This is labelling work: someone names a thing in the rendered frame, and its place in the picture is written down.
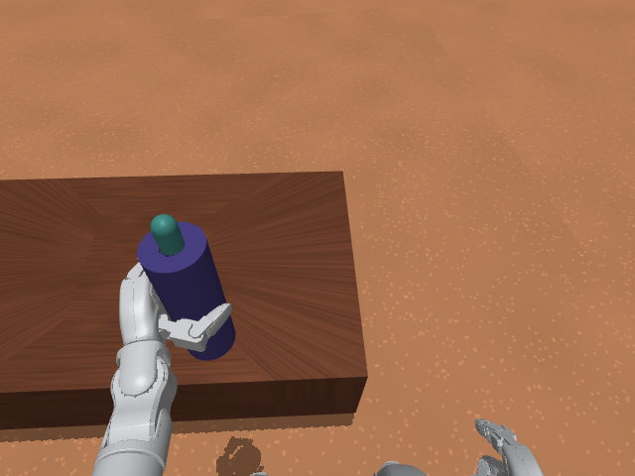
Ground left robot hand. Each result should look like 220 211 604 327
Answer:
119 258 232 352

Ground right robot hand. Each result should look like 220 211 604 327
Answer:
471 418 545 476

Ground left robot arm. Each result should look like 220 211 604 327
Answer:
91 339 178 476

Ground bottle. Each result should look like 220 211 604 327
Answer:
137 214 236 361

